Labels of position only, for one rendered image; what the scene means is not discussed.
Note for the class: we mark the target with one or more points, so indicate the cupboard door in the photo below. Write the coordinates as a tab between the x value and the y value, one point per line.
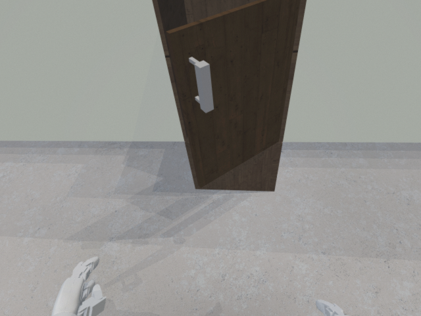
249	49

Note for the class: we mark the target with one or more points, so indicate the robot right hand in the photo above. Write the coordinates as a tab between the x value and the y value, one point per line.
329	309

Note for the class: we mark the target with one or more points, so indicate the handle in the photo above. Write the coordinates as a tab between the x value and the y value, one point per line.
203	77

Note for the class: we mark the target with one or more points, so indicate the robot left hand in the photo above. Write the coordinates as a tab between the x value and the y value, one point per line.
74	291

